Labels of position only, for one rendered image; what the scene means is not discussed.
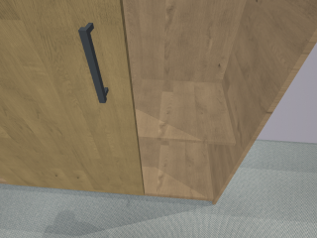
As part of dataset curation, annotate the handle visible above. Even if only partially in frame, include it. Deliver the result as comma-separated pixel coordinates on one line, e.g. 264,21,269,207
78,23,109,103

